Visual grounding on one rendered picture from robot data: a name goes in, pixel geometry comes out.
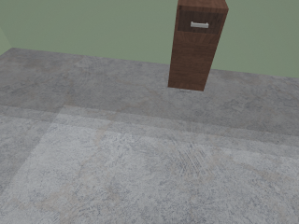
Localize handle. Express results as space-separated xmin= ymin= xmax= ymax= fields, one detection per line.
xmin=191 ymin=22 xmax=209 ymax=28

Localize drawer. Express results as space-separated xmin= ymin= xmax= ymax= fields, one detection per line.
xmin=178 ymin=9 xmax=224 ymax=35

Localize cabinet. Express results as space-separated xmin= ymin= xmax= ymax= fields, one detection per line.
xmin=167 ymin=0 xmax=229 ymax=91

